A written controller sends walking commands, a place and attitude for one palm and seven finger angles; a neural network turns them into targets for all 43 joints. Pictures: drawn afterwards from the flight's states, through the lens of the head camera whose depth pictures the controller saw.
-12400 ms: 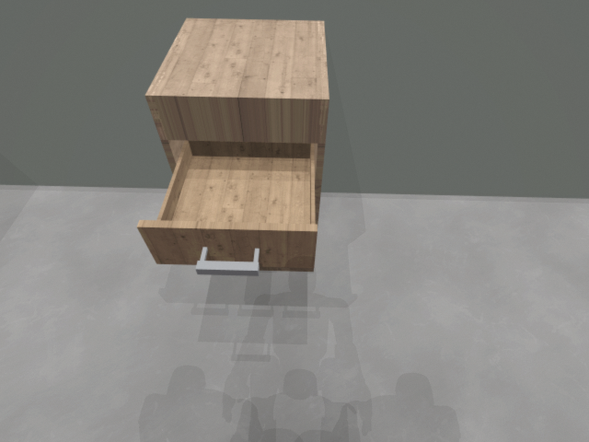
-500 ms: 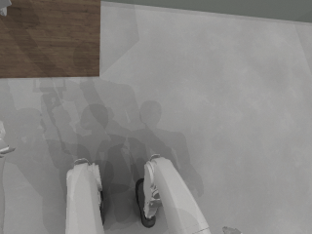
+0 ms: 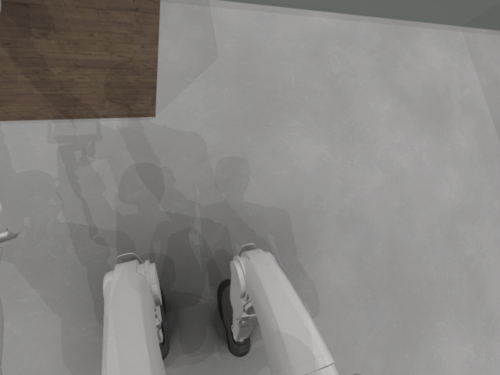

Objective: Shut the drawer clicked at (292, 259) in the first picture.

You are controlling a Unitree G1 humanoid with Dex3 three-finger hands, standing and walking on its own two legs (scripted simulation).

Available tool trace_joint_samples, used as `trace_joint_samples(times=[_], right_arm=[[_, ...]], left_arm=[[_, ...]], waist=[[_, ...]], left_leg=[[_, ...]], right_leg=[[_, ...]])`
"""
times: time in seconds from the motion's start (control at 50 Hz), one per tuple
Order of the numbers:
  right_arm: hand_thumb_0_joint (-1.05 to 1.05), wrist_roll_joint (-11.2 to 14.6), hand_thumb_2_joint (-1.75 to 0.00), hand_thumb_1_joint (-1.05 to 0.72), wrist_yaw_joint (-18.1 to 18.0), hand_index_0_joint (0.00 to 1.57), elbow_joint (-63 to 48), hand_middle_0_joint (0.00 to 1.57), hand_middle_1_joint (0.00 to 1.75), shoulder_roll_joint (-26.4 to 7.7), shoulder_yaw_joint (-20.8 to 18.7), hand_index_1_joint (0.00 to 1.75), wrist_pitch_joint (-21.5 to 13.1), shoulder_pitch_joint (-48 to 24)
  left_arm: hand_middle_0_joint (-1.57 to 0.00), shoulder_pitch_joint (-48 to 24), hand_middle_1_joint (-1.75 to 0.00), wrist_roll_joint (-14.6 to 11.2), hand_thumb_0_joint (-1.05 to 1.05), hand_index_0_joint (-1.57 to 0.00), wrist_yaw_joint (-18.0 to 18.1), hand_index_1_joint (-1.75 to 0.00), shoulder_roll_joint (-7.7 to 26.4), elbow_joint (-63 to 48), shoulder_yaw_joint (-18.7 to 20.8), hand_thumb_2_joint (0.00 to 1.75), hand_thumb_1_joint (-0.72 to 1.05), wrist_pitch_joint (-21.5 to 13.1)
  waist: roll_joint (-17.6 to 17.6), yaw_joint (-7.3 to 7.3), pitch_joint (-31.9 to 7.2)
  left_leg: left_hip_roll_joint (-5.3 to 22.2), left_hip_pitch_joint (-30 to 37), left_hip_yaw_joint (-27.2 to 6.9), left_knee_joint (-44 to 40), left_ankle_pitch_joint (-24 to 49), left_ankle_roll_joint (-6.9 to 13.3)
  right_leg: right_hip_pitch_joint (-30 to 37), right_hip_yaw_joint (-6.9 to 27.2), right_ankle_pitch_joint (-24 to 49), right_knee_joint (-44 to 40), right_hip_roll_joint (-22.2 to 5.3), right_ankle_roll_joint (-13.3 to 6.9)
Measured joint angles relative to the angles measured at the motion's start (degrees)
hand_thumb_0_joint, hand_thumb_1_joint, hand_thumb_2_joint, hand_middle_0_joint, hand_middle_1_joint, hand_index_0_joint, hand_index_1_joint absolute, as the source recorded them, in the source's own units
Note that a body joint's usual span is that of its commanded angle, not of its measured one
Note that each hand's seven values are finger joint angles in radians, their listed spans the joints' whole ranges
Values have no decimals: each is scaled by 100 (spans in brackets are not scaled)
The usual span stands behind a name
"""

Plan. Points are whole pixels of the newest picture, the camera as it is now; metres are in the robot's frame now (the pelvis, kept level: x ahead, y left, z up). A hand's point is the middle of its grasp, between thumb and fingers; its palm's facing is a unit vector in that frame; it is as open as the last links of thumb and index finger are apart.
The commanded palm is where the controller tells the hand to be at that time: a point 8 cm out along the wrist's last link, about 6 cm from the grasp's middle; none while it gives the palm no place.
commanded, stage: pull the fist back off the drawer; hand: left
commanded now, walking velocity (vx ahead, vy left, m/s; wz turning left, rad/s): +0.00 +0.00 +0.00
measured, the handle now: out of the picture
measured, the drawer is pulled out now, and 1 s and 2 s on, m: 0.00 0.00 0.00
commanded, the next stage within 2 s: draw the hand back to the body in 0.32 s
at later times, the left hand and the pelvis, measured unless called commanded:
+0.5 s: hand out of the picture +0.58 +0.25 +0.06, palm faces +0.12 -0.99 -0.06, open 3.3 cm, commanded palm +0.54 +0.25 +0.08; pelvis +0.04 -0.01 +0.03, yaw +2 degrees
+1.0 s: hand out of the picture +0.40 +0.24 +0.21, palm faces +0.13 -0.98 -0.12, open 3.3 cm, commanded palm +0.36 +0.29 +0.24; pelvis +0.09 +0.00 +0.18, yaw +8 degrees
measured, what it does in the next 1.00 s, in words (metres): rises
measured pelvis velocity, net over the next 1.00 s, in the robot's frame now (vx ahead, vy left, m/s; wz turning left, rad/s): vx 0.09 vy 0.00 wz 0.14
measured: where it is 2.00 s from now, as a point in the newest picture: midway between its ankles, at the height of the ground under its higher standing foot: (197, 332)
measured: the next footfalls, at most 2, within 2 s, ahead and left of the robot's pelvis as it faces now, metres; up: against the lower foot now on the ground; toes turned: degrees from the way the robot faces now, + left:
none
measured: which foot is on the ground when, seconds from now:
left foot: down 0.00-1.00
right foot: down 0.00-1.00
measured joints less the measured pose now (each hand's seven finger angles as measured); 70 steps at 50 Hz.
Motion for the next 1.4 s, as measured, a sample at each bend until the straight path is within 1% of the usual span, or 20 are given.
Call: trace_joint_samples(times=[0.2,0.28,0.36,0.46,0.52,0.56,0.62,0.66,0.7,0.74,0.82,0.88,0.94,0.96,1.0,1.04,1.1,1.18,1.26,1.4], right_arm=[[0,34,-90,-90,158,20,-76,20,30,29,-160,30,144,-34],[0,67,-90,-90,198,20,-132,20,30,13,-220,30,195,-83],[0,79,-90,-90,209,20,-157,20,30,-14,-269,30,208,-149],[0,90,-90,-90,222,20,-156,20,30,-41,-362,30,255,-253],[0,188,-90,-90,243,20,-243,20,30,-31,-463,30,365,-318],[0,296,-90,-91,265,20,-318,20,30,-14,-543,30,412,-348],[0,478,-90,-91,266,20,-389,20,30,10,-599,30,395,-385],[0,568,-90,-91,228,20,-394,20,30,9,-590,30,305,-411],[0,622,-90,-91,170,20,-368,20,30,-1,-589,30,166,-444],[0,644,-90,-91,108,20,-322,20,30,-26,-617,30,2,-489],[0,649,-90,-91,19,20,-270,20,30,-104,-719,30,-222,-614],[0,671,-90,-91,-12,20,-358,20,30,-185,-774,30,-254,-702],[0,698,-90,-91,-40,20,-564,20,30,-235,-790,30,-229,-750],[0,702,-90,-91,-66,20,-643,20,30,-221,-802,30,-175,-748],[0,709,-90,-91,-159,20,-805,20,30,-155,-809,30,-6,-725],[0,710,-90,-91,-261,20,-946,20,30,-89,-770,30,95,-660],[0,703,-90,-91,-404,20,-1042,20,30,-4,-673,30,138,-561],[0,703,-90,-90,-531,20,-931,20,30,93,-545,30,99,-499],[1,706,-90,-90,-521,20,-752,20,30,118,-469,30,7,-512],[1,682,-90,-90,-432,20,-595,20,30,105,-453,30,-177,-620]], left_arm=[[-140,876,-160,-224,-2,-140,222,-160,-627,-712,262,88,71,7],[-140,1325,-160,-326,-1,-140,247,-160,-841,-902,413,89,79,-100],[-140,1549,-160,-355,1,-140,254,-160,-931,-881,517,90,85,-268],[-140,1720,-160,-467,3,-140,138,-160,-1004,-932,576,90,87,-494],[-140,2261,-160,-644,3,-139,24,-160,-1181,-1706,677,90,88,-424],[-140,2868,-160,-818,3,-139,-43,-160,-1381,-2481,663,90,88,-284],[-140,3833,-160,-1123,3,-139,-134,-160,-1724,-3512,494,90,89,34],[-140,4368,-160,-1316,3,-139,-147,-160,-1918,-3903,360,90,89,226],[-140,4764,-160,-1468,3,-139,-95,-160,-2071,-4091,242,90,89,332],[-140,5046,-160,-1570,2,-139,3,-160,-2199,-4191,125,90,90,318],[-140,5400,-160,-1667,2,-140,61,-160,-2363,-4202,-186,90,90,70],[-140,5647,-160,-1663,2,-140,-56,-160,-2447,-4155,-473,90,90,5],[-140,6078,-160,-1671,2,-140,-144,-160,-2547,-4329,-669,90,90,94],[-140,6265,-160,-1505,2,-140,6,-160,-2568,-4463,-752,90,90,191],[-140,6712,-160,-1188,2,-140,517,-160,-2618,-4860,-947,90,90,538],[-140,7199,-160,-1000,2,-139,980,-160,-2689,-5304,-1095,90,90,845],[-140,7782,-160,-839,2,-139,1534,-160,-2714,-5884,-1230,90,90,1163],[-140,8157,-160,-773,2,-139,1982,-160,-2623,-6417,-1217,90,90,1382],[-140,8416,-160,-779,2,-139,2135,-160,-2620,-6844,-1171,90,90,1455],[-140,9247,-160,-846,2,-139,2033,-160,-2716,-7692,-1106,90,90,1483]], waist=[[67,180,-96],[119,252,-167],[159,321,-218],[179,430,-234],[193,526,-181],[212,633,-131],[196,856,-86],[174,999,-120],[149,1117,-200],[133,1202,-299],[82,1304,-454],[71,1316,-473],[80,1287,-395],[62,1299,-356],[29,1337,-261],[42,1380,-193],[101,1468,-105],[166,1611,-1],[263,1710,89],[286,1757,258]], left_leg=[[31,383,83,-257,-111,-27],[71,614,133,-376,-202,-54],[90,783,157,-433,-300,-93],[96,902,160,-442,-407,-147],[107,1097,195,-558,-439,-174],[102,1374,245,-780,-425,-188],[78,1987,337,-1302,-326,-201],[46,2433,365,-1693,-232,-211],[2,2859,356,-2046,-142,-226],[-49,3247,312,-2333,-74,-244],[-125,3974,232,-2741,-10,-263],[-159,4486,208,-2992,25,-252],[-170,5007,249,-3287,88,-225],[-172,5212,296,-3424,122,-217],[-184,5690,411,-3798,242,-167],[-205,6147,497,-4196,363,-174],[-253,6762,574,-4723,538,-162],[-326,7459,600,-5255,719,-140],[-383,8077,596,-5697,863,-131],[-425,8948,645,-6372,1088,-147]], right_leg=[[324,97,-65,-249,32,-9],[509,157,-126,-356,68,-26],[647,187,-216,-393,88,-60],[744,195,-335,-374,97,-110],[910,234,-359,-472,107,-129],[1155,288,-332,-673,102,-124],[1714,385,-222,-1154,82,-125],[2146,417,-126,-1531,57,-127],[2580,411,-42,-1888,27,-132],[3000,370,17,-2199,-8,-140],[3792,296,81,-2678,-54,-147],[4338,277,137,-2983,-74,-136],[4855,321,237,-3310,-84,-110],[5037,370,283,-3436,-90,-101],[5455,486,408,-3763,-113,-52],[5870,575,557,-4134,-139,-35],[6451,653,750,-4637,-186,-21],[7137,678,923,-5151,-250,1],[7764,676,1072,-5607,-298,16],[8592,732,1300,-6239,-334,11]])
